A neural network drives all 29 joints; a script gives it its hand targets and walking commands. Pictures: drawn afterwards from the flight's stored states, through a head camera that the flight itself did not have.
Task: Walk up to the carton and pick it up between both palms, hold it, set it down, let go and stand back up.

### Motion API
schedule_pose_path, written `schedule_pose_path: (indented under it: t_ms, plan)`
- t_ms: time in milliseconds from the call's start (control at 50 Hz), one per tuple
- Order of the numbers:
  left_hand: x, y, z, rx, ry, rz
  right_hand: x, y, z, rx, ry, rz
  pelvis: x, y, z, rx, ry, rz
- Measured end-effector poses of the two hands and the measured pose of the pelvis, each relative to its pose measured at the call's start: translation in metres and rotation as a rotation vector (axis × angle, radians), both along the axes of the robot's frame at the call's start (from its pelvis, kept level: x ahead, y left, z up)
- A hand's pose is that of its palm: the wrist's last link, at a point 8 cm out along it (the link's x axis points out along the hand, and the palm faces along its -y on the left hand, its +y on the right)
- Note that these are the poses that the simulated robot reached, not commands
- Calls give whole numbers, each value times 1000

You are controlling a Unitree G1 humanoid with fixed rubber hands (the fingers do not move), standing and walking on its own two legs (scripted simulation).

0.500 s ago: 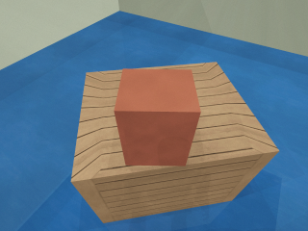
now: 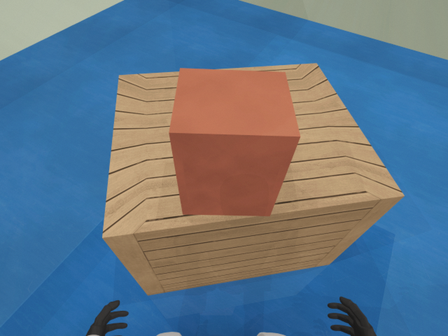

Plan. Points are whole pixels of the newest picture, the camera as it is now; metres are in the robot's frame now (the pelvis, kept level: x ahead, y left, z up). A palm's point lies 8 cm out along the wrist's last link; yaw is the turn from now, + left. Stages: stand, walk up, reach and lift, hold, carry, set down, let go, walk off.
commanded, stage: reach and lift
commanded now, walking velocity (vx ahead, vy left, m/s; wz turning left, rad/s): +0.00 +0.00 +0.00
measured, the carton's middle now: (229, 149) +0.51 +0.00 -0.01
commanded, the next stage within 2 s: none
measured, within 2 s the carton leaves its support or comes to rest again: neither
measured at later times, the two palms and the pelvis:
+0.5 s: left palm (101, 316) +0.17 +0.22 -0.07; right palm (357, 319) +0.17 -0.22 -0.06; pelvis +0.01 +0.01 +0.02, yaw -1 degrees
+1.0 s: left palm (111, 272) +0.23 +0.22 -0.05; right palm (349, 279) +0.23 -0.22 -0.05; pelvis +0.05 +0.01 +0.02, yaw +0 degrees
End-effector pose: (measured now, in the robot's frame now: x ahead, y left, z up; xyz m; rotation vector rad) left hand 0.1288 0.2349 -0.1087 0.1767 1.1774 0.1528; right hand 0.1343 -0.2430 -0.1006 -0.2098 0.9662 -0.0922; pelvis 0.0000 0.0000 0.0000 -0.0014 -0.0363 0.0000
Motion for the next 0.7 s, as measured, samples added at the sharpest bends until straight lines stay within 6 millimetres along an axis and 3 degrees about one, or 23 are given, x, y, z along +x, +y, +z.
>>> schedule_pose_path:
  t_ms: [220, 500, 700]
  plan:
    - [43, -2, 33, -1, -257, -21, 10, 29, 15, 64, -150, 11, 1, 6, 9, 3, -5, -13]
    - [40, -11, 39, -17, -314, 4, 32, 22, 36, 57, -246, 23, 15, 13, 17, 6, -38, -17]
    - [66, -15, 47, -21, -447, 2, 59, 31, 39, 90, -314, 25, 27, 11, 18, 4, 5, -10]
